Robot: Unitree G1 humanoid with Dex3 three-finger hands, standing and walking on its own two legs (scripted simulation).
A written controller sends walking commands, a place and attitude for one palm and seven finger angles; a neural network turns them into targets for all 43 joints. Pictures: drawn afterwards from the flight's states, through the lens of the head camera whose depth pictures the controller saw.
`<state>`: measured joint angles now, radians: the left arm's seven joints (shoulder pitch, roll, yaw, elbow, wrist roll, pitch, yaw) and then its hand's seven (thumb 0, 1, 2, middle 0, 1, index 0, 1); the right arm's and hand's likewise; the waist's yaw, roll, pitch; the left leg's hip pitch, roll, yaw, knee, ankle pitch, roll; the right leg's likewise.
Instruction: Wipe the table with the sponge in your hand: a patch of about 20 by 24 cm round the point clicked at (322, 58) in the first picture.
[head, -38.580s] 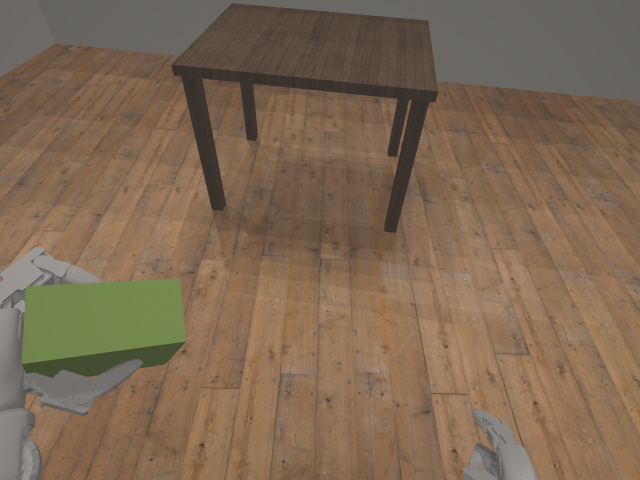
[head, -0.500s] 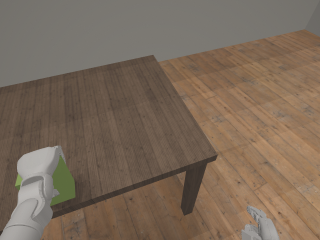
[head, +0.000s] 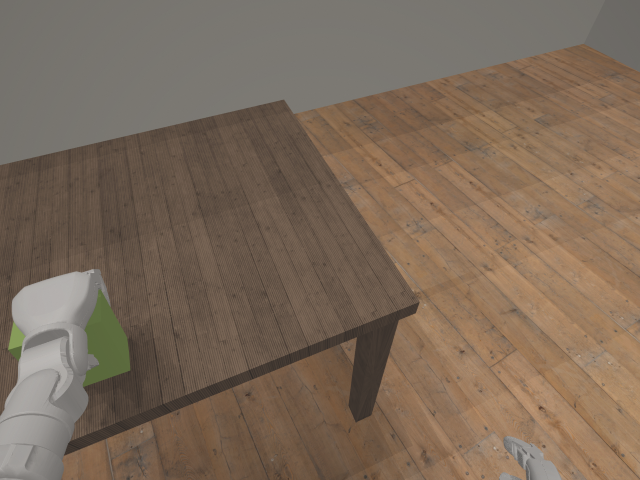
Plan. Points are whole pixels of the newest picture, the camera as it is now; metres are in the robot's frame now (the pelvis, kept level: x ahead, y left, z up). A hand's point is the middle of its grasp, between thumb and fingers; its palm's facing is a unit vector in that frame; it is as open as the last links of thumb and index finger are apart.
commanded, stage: wipe forward along the first lane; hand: left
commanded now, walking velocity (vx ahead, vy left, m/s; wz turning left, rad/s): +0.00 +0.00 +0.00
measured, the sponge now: (81, 351) +0.27 +0.37 -0.04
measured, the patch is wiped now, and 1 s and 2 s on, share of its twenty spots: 0.00 0.20 0.25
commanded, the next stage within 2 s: slide across to the middle lane in 1.24 s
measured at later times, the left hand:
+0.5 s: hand (80, 298) +0.33 +0.38 +0.01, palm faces -0.13 +0.03 -0.99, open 9.9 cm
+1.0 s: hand (80, 265) +0.38 +0.41 +0.01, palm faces -0.15 +0.04 -0.99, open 9.9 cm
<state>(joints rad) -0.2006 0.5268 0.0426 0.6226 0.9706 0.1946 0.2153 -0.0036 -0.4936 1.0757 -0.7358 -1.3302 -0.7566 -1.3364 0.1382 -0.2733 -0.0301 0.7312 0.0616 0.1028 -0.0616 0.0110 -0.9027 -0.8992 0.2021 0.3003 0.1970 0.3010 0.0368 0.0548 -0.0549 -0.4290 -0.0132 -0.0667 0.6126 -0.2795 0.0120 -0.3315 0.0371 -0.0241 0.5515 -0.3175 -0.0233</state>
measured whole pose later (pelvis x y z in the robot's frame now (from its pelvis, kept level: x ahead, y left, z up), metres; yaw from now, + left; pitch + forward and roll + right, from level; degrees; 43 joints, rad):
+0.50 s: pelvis -0.02 +0.01 -0.02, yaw +0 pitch +11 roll -2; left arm -0.51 0.59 0.08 0.98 1.06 0.03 0.29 0.01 -0.53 1.09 -0.77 -1.30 -0.79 -1.31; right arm 0.21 -0.27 -0.04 0.76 0.06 0.11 -0.03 0.01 -0.90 -0.90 0.20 0.30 0.20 0.30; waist 0.01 0.06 -0.11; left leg -0.65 -0.02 -0.07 0.75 -0.30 0.02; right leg -0.55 0.04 -0.04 0.69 -0.34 -0.01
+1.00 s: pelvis -0.04 +0.01 -0.04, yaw -2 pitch +17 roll -4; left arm -0.79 0.77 0.10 1.23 1.09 0.02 0.26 0.01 -0.54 1.10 -0.77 -1.31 -0.79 -1.32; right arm 0.30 -0.29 0.00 0.74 0.05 0.09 -0.03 0.01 -0.90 -0.90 0.20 0.30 0.20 0.30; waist -0.07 0.04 -0.12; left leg -0.86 0.00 -0.08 0.87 -0.32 0.02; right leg -0.75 0.06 -0.04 0.79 -0.34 -0.01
